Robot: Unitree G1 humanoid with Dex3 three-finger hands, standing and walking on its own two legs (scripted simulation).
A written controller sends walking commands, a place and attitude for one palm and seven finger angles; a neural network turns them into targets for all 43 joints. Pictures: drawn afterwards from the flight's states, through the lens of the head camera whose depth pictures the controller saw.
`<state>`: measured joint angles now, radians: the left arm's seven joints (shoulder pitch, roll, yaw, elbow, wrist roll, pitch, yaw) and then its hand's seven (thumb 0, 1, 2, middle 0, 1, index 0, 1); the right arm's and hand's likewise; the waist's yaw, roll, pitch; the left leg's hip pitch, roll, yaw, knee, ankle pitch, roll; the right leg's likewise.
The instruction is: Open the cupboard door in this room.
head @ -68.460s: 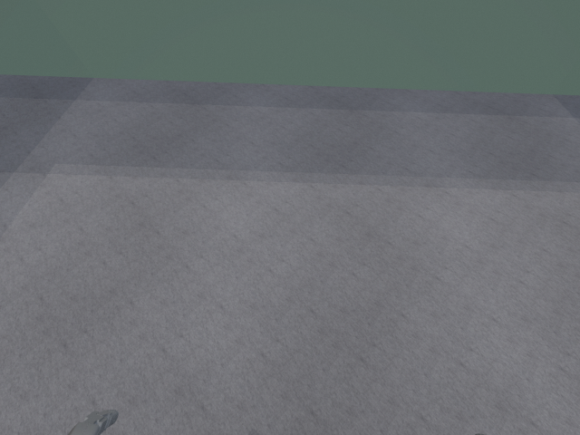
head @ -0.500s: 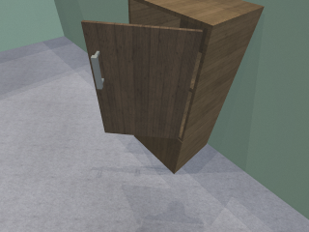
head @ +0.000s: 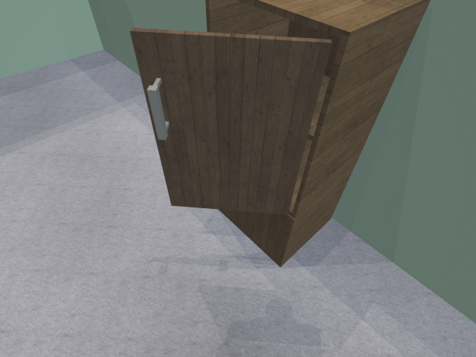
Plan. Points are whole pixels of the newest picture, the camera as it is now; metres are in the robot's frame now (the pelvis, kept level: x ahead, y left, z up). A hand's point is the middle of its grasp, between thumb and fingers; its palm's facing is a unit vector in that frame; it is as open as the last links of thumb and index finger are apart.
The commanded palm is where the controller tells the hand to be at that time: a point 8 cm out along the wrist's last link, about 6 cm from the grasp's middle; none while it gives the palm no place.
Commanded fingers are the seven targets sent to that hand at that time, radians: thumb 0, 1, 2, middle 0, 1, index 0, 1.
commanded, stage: shuffle to correct the standing spot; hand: left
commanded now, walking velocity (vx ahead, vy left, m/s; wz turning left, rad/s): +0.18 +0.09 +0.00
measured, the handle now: (160, 109) +0.63 +0.23 +0.07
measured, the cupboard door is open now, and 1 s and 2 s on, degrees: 43 43 43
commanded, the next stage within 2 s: come to a stop and stand still in 0.22 s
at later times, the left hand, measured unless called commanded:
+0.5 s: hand out of the picture +0.13 +0.26 -0.17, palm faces +0.06 -0.98 -0.19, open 7.4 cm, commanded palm none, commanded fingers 0.00 0.90 0.90 -0.20 -0.30 -0.20 -0.30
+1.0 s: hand out of the picture +0.15 +0.26 -0.17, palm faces +0.01 -0.98 -0.22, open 7.3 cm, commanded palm none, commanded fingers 0.00 0.90 0.90 -0.20 -0.30 -0.20 -0.30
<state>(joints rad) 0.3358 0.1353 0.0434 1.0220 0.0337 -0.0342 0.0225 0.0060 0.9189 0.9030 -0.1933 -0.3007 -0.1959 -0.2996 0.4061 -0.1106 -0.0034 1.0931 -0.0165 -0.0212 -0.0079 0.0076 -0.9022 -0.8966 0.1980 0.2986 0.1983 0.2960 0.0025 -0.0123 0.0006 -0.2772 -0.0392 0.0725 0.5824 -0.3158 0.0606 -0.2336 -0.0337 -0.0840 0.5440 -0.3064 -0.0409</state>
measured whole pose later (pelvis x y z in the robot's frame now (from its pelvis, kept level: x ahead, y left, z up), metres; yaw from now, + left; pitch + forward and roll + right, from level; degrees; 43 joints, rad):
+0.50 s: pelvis +0.10 +0.07 +0.01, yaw +1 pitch +0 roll +1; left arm 0.25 0.18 0.05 1.01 0.02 0.00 0.03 0.00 0.91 0.90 -0.19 -0.30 -0.19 -0.30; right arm 0.30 -0.12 0.00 1.05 -0.03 -0.05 -0.03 0.02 -0.92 -0.90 0.20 0.30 0.20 0.30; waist 0.00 -0.04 0.04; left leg -0.27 0.00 0.11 0.46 -0.19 0.05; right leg -0.44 -0.05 -0.06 0.85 -0.34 0.00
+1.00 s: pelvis +0.08 +0.08 +0.00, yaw +0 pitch -1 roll +0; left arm 0.26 0.18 0.02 0.91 0.04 0.05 0.03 0.00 0.92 0.90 -0.20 -0.30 -0.20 -0.30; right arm 0.30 -0.17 -0.05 0.94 -0.03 0.01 -0.03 0.01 -0.90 -0.90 0.20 0.30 0.20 0.30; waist -0.02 -0.02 0.00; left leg -0.27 -0.01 0.09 0.62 -0.33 0.04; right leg -0.37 -0.03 -0.05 0.63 -0.28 -0.03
